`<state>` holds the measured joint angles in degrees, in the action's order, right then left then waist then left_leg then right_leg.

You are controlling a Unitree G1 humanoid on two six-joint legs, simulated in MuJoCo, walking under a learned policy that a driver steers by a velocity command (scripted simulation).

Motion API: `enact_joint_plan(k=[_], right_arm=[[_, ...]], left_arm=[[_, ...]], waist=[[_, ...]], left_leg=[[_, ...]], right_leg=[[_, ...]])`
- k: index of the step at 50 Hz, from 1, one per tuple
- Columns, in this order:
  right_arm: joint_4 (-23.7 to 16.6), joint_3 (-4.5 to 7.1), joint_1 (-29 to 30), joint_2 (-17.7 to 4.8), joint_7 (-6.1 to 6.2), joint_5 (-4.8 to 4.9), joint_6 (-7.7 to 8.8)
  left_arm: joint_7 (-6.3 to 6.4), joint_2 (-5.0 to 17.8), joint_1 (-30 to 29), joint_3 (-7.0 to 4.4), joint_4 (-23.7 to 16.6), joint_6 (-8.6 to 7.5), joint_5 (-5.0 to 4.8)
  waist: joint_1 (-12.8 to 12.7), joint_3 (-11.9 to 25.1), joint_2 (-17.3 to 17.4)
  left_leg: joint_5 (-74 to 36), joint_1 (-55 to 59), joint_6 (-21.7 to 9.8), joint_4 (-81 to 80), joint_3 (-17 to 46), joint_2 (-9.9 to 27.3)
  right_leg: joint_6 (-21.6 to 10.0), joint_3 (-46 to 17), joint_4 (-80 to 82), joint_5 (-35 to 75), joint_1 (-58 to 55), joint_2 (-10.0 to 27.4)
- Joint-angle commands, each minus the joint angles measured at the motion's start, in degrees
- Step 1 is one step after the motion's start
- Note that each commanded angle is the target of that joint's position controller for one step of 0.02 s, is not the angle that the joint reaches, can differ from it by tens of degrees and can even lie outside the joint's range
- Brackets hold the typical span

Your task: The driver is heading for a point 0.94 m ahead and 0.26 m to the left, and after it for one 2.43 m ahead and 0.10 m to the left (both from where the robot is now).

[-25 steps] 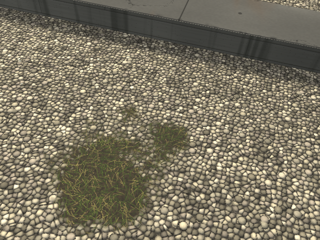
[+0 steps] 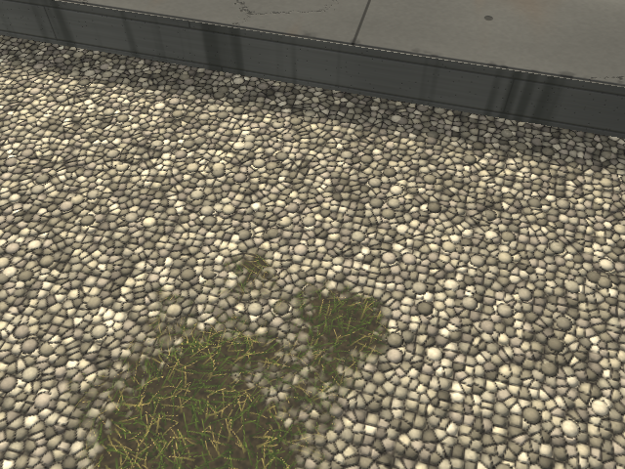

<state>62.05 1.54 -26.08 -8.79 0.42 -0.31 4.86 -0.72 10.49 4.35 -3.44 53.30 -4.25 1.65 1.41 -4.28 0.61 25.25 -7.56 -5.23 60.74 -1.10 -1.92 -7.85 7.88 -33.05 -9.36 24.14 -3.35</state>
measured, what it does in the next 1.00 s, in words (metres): walks ahead, turning left: left foot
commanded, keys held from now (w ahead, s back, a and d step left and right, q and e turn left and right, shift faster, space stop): w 0.04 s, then w+q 0.76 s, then w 0.20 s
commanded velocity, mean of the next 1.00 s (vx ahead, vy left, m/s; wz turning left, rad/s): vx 0.50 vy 0.00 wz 0.39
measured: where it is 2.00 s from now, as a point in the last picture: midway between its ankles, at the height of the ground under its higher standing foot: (217, 299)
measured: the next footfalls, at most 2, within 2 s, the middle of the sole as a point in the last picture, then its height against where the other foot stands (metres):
left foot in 0.50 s outside the picture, level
right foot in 1.04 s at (279, 326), level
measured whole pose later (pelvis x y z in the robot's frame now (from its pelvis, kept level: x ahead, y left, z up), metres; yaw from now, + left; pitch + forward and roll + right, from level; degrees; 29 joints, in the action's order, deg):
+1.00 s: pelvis +0.56 +0.10 +0.01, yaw +26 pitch +2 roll +0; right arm 53.9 3.6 -26.6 -14.2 0.7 -1.0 3.9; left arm -1.7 12.9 -0.3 -1.0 42.1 -3.0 1.8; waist 5.7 -2.5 -1.6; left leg 21.5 5.6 -6.4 15.1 9.3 -7.1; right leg -1.8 1.8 -31.9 -3.2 31.7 1.1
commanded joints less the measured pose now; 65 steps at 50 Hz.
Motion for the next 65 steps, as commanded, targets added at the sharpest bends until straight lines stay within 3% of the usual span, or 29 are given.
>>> enact_joint_plan(k=[1,3,6,10,13,18,22,24,25,26,27,28,29,31,33,36,41,46,49,51,52,53,54,55,56,57,59,61,65], right_arm=[[-5.8,1.67,3.3,-6.4,-0.45,-0.5,0.87],[-4.9,1.55,1.0,-3.8,-0.87,-1.6,-0.48],[-5.5,1.67,2.4,-2.7,-1.54,-1.71,-2.32],[-9.3,1.84,12.7,-4.0,-2.22,-1.24,-3.09],[-11.4,1.3,18.7,-3.3,-2.57,-0.85,-2.7],[-14.9,0.67,27.0,-3.0,-2.96,-1.08,-2.42],[-14.1,1.89,20.9,-5.2,-2.45,-1.5,-2.4],[-10.4,3.56,8.5,-8.1,-2.17,-2.03,-1.93],[-8.8,5.19,1.0,-12.4,-1.59,-2.89,-1.81],[-10.3,6.72,2.6,-18.0,-1.27,-2.12,-2.5],[-10.3,6.49,2.2,-17.6,-1.2,-1.06,-3.31],[-10.4,5.84,5.8,-15.4,-0.76,-0.73,-3.32],[-10.3,5.04,8.1,-12.1,-0.73,-0.64,-3.04],[-10.7,4.03,11.0,-9.6,-0.23,-0.14,-1.99],[-10.6,3.98,9.5,-10.6,-0.26,0.48,-0.8],[-10.4,4.42,6.2,-12.9,-0.41,0.5,-0.43],[-10.5,4.31,0.1,-13.0,-0.47,0.32,-0.94],[-9.9,3.57,-3.8,-12.2,0.31,-0.49,-0.73],[-10.5,3.74,-0.6,-14.3,0.78,-0.77,-0.19],[-10.6,3.88,1.2,-15.4,0.37,-0.95,0.11],[-11.8,3.24,0.9,-13.1,0.03,-0.58,0.33],[-12.0,2.34,-8.0,-7.8,-0.25,2.06,0.07],[-11.1,2.89,-6.6,-12.2,0.05,-0.02,-0.09],[-12.0,2.99,-1.3,-12.2,-0.11,-0.65,-0.32],[-13.0,2.55,2.7,-11.3,-0.47,-0.96,-0.25],[-13.5,2.5,4.2,-10.7,-0.86,-1.15,-0.6],[-13.4,2.16,3.3,-9.5,-1.63,-1.96,-1.77],[-13.6,1.92,4.0,-8.7,-2.09,-2.2,-2.34],[-16.8,1.18,14.3,-8.1,-2.64,-2.11,-2.53]], left_arm=[[-0.1,5.7,9.5,-1.49,1.5,-0.17,-0.96],[0.53,2.5,10.6,-0.34,3.2,-1.17,-0.75],[1.0,4.2,14.9,-0.31,4.8,-2.59,-0.69],[1.07,5.1,18.7,-0.17,5.0,-2.88,-0.54],[1.28,4.9,20.3,0.24,5.0,-3.01,-0.72],[2.4,5.9,25.5,0.35,6.6,-2.69,-0.56],[3.53,8.7,23.7,-0.27,6.3,-1.71,-0.23],[3.22,10.1,21.8,-0.79,5.1,-0.81,-0.27],[2.72,9.7,20.2,-0.7,3.1,-0.88,-0.67],[1.34,4.4,21.4,-0.07,-1.1,-1.48,-1.88],[0.91,8.6,15.0,-0.67,-3.0,-2.27,-1.3],[0.62,7.8,11.0,-0.32,-4.8,-3.09,-1.64],[0.71,7.7,11.7,-0.3,-4.4,-3.44,-1.65],[0.75,6.6,12.7,-0.25,-4.5,-1.36,0.48],[0.28,5.9,13.0,-0.21,-5.2,0.73,1.34],[-0.14,6.1,6.5,-0.05,-8.3,1.85,1.2],[-0.61,6.6,-4.3,0.4,-12.7,2.03,0.7],[-1.23,6.2,-11.5,1.44,-15.8,1.04,0.22],[-0.82,8.5,-5.5,0.79,-14.9,0.26,-0.02],[0.43,11.0,8.8,-0.47,-10.6,-0.52,-0.21],[1.32,13.9,17.6,-1.27,-9.2,-1.01,1.04],[1.17,20.2,21.7,-3.02,-8.5,-0.66,2.14],[0.34,15.9,18.5,-2.38,-8.2,0.26,0.18],[0.14,12.1,12.3,-1.46,-9.2,0.36,-0.45],[-0.09,9.1,9.7,-0.73,-9.3,0.06,-0.23],[0.04,8.2,9.6,-0.35,-8.5,-0.28,-0.09],[0.08,7.7,11.1,0.02,-6.6,-1.06,-0.5],[-0.15,8.4,13.6,-0.17,-5.1,-1.92,-1.04],[-0.17,8.9,17.4,-0.29,-3.3,-1.89,-1.26]], waist=[[-3.3,3.2,0.0],[0.1,2.1,-0.7],[1.1,0.8,-1.9],[-0.7,-1.9,-2.7],[-1.9,-2.2,-3.2],[-4.5,-2.8,-3.8],[-0.3,2.0,-6.8],[5.3,8.7,-6.4],[9.1,13.3,-2.2],[4.8,18.3,14.3],[5.9,18.1,3.2],[4.3,10.9,0.8],[1.5,5.9,-3.7],[-2.3,3.7,-3.8],[-3.3,4.0,-2.1],[-2.0,2.4,0.3],[2.2,2.2,2.8],[4.9,1.0,3.8],[0.8,2.2,4.7],[-5.8,9.2,3.1],[-8.9,15.7,-0.4],[-5.9,24.0,-15.2],[-4.6,21.0,-9.7],[-2.8,10.5,-4.5],[-2.5,6.3,-0.7],[-1.6,4.2,-1.9],[0.1,4.1,-5.1],[0.5,4.2,-5.4],[-1.2,1.3,-4.8]], left_leg=[[-8.7,-27.5,-1.4,14.1,4.1,4.9],[-9.6,-21.2,-0.3,9.1,4.3,6.8],[-11.3,-22.1,0.7,5.2,3.7,7.1],[-20.4,-30.7,1.5,-2.5,2.9,7.8],[-26.2,-30.3,1.7,-12.3,0.1,6.8],[-25.5,-29.9,-0.1,-23.5,-5.8,4.6],[-14.8,-20.2,-4.5,-25.7,-9.5,-1.3],[-13.9,-5.2,-7.8,-31.6,-8.4,-4.0],[-9.8,8.2,-11.1,-34.6,2.9,3.9],[-12.0,26.0,-20.9,-39.9,36.5,21.4],[-13.3,25.4,-21.5,-44.2,40.5,21.5],[-15.5,19.2,-19.1,-45.4,32.5,20.6],[-22.0,11.0,-16.2,-46.9,27.2,18.4],[-30.7,2.1,-12.9,-47.8,19.4,12.8],[-36.0,-0.3,-12.5,-48.2,16.6,10.5],[-37.3,-1.6,-10.9,-49.3,15.0,8.3],[-39.2,4.7,-7.3,-47.9,16.0,7.2],[-43.8,11.4,-6.7,-46.4,16.3,9.0],[-54.9,11.6,-4.4,-42.0,15.7,10.5],[-62.6,10.0,-2.7,-26.3,12.7,7.6],[-47.4,0.9,-2.1,-12.2,11.4,5.1],[-8.3,-17.4,0.9,9.8,5.8,-5.4],[2.4,-23.9,0.1,15.3,8.5,-4.2],[-2.5,-26.1,0.3,15.2,8.6,-1.2],[-5.7,-25.6,0.3,12.0,8.1,0.8],[-6.6,-24.7,0.4,9.2,7.4,2.3],[-7.6,-21.2,1.2,5.4,6.1,3.6],[-8.8,-22.4,2.0,3.3,4.4,4.3],[-16.3,-29.4,3.8,-5.9,1.4,7.2]], right_leg=[[-8.9,-32.0,23.1,-11.3,-21.7,21.2],[-5.7,-22.2,24.4,-1.0,-14.3,17.3],[-4.2,-14.9,26.0,5.4,-12.4,16.0],[-1.7,-8.4,28.0,9.3,-15.6,14.7],[0.3,-3.4,27.2,16.5,-17.9,13.5],[0.9,1.1,23.6,28.6,-27.7,15.7],[1.5,4.6,9.6,57.4,-33.4,17.6],[1.7,5.8,-9.9,53.3,-29.1,17.4],[3.0,6.1,-26.9,35.7,-16.9,15.8],[6.8,3.7,-50.8,-18.2,9.9,1.5],[5.9,-8.9,-54.1,-16.9,17.9,2.4],[5.5,-10.2,-50.4,-11.7,20.7,5.9],[5.7,-9.9,-43.9,-8.7,17.6,8.0],[7.2,-10.1,-37.0,-8.1,10.8,9.8],[8.8,-9.2,-32.9,-8.3,9.2,9.8],[10.5,-7.5,-25.7,-2.3,12.3,9.7],[10.6,-7.1,-13.6,7.5,16.6,8.0],[7.9,-5.5,-2.9,9.7,14.6,5.7],[4.7,-5.6,2.7,5.1,3.2,3.4],[2.2,-4.9,7.0,4.5,-13.5,1.4],[-0.2,-14.2,6.6,-0.1,-27.3,10.7],[-9.3,-42.0,9.8,-2.2,-43.0,26.9],[-9.3,-51.3,16.1,-7.2,-38.3,26.8],[-8.1,-41.7,17.3,-9.4,-28.9,24.7],[-6.7,-34.5,18.7,-4.9,-22.6,21.8],[-5.1,-29.1,19.9,0.1,-19.1,19.2],[-3.6,-22.8,21.8,6.7,-15.2,16.1],[-4.2,-19.9,23.1,11.0,-15.4,15.4],[-4.4,-15.8,26.6,11.3,-17.0,14.1]])
Velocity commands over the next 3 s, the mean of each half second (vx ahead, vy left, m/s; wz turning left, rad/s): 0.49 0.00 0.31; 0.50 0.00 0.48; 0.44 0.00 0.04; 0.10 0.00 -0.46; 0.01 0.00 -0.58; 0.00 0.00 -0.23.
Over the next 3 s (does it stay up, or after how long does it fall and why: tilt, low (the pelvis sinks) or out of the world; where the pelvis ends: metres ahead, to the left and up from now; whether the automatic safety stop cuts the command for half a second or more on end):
stays up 0.80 0.23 0.02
